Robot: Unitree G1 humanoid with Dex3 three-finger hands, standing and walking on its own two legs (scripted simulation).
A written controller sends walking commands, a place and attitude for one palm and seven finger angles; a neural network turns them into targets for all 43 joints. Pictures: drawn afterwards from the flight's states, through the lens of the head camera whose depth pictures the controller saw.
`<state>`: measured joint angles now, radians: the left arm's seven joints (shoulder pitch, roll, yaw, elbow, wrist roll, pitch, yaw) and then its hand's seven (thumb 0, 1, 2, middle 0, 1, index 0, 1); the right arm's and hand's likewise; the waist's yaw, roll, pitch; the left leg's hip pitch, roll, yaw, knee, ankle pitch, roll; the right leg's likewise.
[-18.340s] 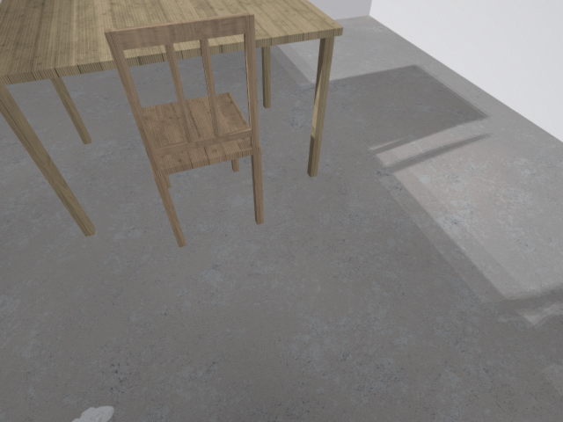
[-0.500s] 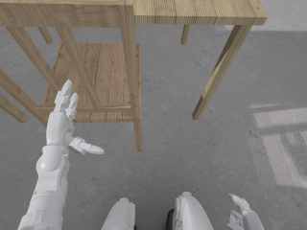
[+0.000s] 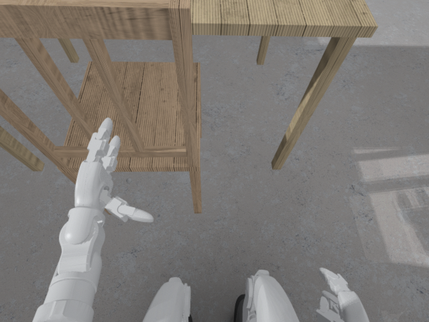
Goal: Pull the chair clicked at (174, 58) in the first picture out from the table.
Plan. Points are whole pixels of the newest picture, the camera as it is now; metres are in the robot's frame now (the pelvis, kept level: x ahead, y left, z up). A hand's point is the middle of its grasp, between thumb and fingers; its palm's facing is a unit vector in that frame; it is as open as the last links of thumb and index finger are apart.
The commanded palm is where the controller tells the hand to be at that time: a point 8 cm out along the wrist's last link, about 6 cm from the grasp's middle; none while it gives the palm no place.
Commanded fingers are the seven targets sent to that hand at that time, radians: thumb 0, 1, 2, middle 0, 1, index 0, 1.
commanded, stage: push the fingers through the gap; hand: left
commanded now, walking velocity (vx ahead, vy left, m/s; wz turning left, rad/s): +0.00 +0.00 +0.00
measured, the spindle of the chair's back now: (73, 107) +0.50 +0.30 +0.04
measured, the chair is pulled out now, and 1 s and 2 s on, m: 0.00 0.00 0.00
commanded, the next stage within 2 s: hook a spindle and tug to test in 1.60 s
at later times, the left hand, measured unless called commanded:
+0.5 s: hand (132, 151) +0.42 +0.17 +0.02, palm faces +0.04 -1.00 -0.05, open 16.9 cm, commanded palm +0.39 +0.22 +0.02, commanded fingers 0.00 -0.50 0.30 -0.06 -0.08 -0.06 -0.08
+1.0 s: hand (133, 132) +0.46 +0.18 +0.02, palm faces +0.03 -1.00 -0.04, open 16.9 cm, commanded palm +0.44 +0.22 +0.02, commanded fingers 0.00 -0.50 0.30 -0.06 -0.08 -0.06 -0.08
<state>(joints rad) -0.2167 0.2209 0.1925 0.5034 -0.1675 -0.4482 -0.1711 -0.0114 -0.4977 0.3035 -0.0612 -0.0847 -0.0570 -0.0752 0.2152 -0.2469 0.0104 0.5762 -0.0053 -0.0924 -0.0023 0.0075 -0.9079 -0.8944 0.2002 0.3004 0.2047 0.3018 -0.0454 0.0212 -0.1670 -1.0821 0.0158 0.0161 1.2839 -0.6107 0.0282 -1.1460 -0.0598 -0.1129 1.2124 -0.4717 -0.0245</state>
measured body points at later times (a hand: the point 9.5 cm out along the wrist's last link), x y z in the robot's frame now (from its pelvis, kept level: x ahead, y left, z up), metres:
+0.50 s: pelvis +0.00 -0.01 +0.00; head +0.13 +0.00 +0.42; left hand +0.41 +0.23 +0.02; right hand +0.10 -0.27 -0.12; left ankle +0.00 +0.10 -0.62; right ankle +0.05 -0.11 -0.62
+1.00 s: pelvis +0.00 +0.00 -0.01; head +0.14 +0.02 +0.42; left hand +0.46 +0.23 +0.02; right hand +0.07 -0.26 -0.12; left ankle +0.00 +0.10 -0.62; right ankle +0.05 -0.11 -0.62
